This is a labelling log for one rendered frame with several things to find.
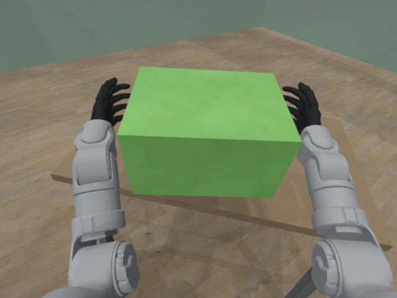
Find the left robot hand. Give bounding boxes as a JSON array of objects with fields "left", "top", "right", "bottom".
[{"left": 91, "top": 78, "right": 131, "bottom": 127}]

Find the right robot upper arm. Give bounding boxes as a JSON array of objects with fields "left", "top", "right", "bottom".
[{"left": 311, "top": 239, "right": 397, "bottom": 298}]

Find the left robot forearm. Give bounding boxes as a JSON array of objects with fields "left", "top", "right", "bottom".
[{"left": 68, "top": 119, "right": 126, "bottom": 287}]

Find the carton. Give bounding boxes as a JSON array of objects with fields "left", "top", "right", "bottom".
[{"left": 117, "top": 67, "right": 302, "bottom": 198}]

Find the table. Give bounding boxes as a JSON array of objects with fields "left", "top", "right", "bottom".
[{"left": 50, "top": 88, "right": 393, "bottom": 298}]

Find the right robot forearm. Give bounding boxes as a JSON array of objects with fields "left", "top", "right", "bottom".
[{"left": 297, "top": 125, "right": 393, "bottom": 288}]

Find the left robot upper arm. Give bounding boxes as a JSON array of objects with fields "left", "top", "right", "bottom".
[{"left": 42, "top": 240, "right": 140, "bottom": 298}]

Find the right robot hand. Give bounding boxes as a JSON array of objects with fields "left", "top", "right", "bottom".
[{"left": 282, "top": 82, "right": 321, "bottom": 135}]

